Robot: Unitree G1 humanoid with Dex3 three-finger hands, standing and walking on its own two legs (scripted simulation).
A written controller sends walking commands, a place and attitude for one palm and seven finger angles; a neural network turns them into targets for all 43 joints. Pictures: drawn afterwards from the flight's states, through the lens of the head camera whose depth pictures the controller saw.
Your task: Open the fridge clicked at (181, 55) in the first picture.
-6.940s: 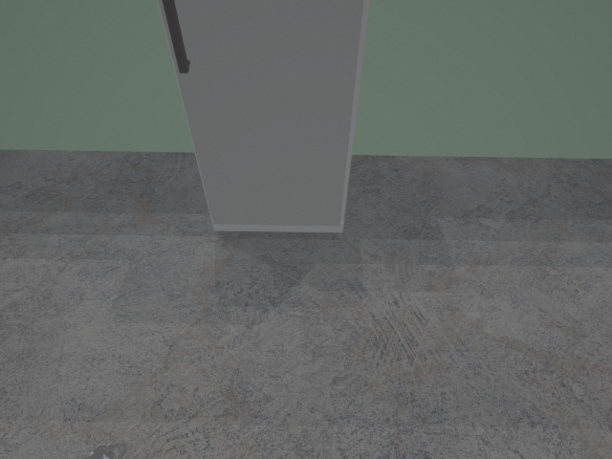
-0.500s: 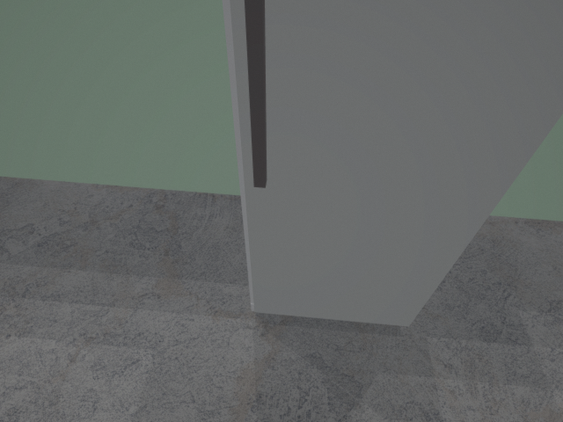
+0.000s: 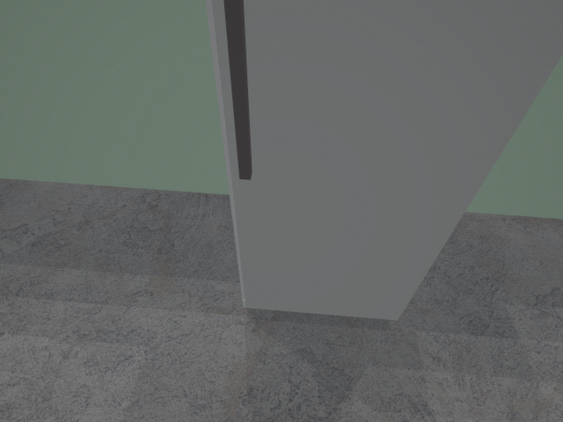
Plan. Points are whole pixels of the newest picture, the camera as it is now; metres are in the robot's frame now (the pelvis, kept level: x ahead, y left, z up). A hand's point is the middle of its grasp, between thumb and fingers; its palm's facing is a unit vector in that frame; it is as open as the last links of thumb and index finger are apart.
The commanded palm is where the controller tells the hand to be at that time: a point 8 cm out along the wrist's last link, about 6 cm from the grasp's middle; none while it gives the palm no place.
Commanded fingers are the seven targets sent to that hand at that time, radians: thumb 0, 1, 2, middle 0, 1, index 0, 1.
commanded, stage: come to a stop and stand still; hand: left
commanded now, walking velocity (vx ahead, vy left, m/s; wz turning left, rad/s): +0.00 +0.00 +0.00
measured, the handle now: (241, 84) +0.59 +0.10 +0.20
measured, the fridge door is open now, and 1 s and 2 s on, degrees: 0 0 0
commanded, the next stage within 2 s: look again from close up in 0.12 s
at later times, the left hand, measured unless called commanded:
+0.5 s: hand out of the picture +0.01 +0.19 -0.19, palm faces +0.06 -0.98 -0.17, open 7.4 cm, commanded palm none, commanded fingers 0.00 0.90 0.90 -0.20 -0.30 -0.20 -0.30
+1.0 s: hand out of the picture -0.08 +0.20 -0.18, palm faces +0.08 -0.98 -0.17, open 7.4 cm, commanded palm none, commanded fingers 0.00 0.90 0.90 -0.20 -0.30 -0.20 -0.30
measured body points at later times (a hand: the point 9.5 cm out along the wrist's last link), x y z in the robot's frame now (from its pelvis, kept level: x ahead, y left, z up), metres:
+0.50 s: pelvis +0.00 +0.02 -0.01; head -0.01 +0.04 +0.44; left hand +0.00 +0.24 -0.17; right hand +0.04 -0.21 -0.15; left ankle +0.07 +0.10 -0.74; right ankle -0.02 -0.10 -0.74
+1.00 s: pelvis -0.02 +0.03 +0.00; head -0.03 +0.05 +0.45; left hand -0.08 +0.25 -0.17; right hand +0.00 -0.20 -0.15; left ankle +0.07 +0.10 -0.74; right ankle -0.02 -0.10 -0.74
